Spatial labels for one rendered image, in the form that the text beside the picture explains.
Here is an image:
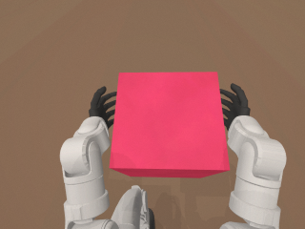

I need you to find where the carton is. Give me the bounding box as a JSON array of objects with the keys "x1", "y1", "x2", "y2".
[{"x1": 109, "y1": 72, "x2": 230, "y2": 178}]

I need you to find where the robot right forearm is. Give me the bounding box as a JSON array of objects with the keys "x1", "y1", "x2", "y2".
[{"x1": 227, "y1": 115, "x2": 287, "y2": 229}]

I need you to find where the robot left forearm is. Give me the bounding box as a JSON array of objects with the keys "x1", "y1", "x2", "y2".
[{"x1": 60, "y1": 116, "x2": 111, "y2": 229}]

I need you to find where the robot left thigh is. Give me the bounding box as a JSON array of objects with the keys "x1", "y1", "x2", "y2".
[{"x1": 111, "y1": 188, "x2": 148, "y2": 229}]

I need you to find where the left robot shin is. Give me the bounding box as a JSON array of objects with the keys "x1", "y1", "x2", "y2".
[{"x1": 131, "y1": 185, "x2": 150, "y2": 229}]

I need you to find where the left robot hand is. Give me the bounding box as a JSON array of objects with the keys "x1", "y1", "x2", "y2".
[{"x1": 89, "y1": 86, "x2": 117, "y2": 130}]

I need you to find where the right robot hand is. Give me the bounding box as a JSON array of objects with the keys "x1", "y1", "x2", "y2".
[{"x1": 219, "y1": 83, "x2": 251, "y2": 131}]

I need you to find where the left robot upper arm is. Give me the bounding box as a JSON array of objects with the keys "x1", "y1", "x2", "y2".
[{"x1": 72, "y1": 219, "x2": 119, "y2": 229}]

